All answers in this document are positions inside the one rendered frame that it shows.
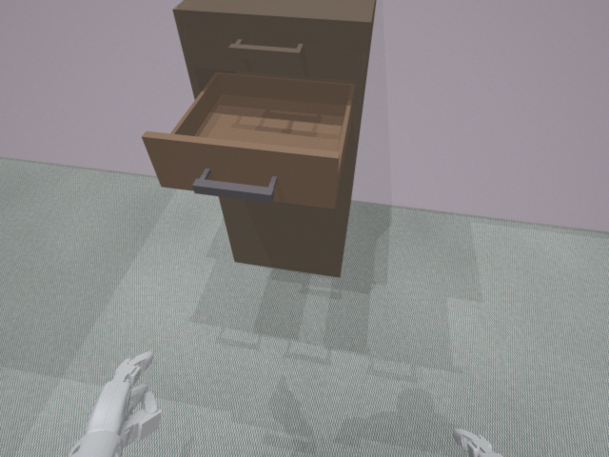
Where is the right robot hand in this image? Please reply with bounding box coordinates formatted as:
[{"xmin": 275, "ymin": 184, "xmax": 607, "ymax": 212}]
[{"xmin": 453, "ymin": 428, "xmax": 502, "ymax": 457}]

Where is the cabinet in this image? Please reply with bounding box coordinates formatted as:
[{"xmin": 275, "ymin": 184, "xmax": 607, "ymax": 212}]
[{"xmin": 173, "ymin": 0, "xmax": 377, "ymax": 278}]

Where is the handle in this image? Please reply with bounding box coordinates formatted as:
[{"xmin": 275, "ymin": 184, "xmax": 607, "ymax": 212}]
[
  {"xmin": 192, "ymin": 169, "xmax": 278, "ymax": 203},
  {"xmin": 228, "ymin": 44, "xmax": 302, "ymax": 63}
]

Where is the drawer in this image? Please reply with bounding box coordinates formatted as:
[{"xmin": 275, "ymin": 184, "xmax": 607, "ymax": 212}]
[{"xmin": 142, "ymin": 72, "xmax": 355, "ymax": 209}]

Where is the left robot hand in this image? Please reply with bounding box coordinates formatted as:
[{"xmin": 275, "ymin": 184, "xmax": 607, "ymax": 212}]
[{"xmin": 84, "ymin": 351, "xmax": 162, "ymax": 448}]

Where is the robot left forearm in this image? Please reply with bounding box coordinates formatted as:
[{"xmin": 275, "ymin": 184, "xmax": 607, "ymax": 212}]
[{"xmin": 69, "ymin": 431, "xmax": 123, "ymax": 457}]

